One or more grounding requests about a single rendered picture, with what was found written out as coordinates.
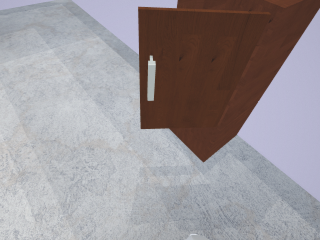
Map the cupboard door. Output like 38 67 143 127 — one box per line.
138 6 271 129

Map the handle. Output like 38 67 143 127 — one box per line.
147 55 156 101

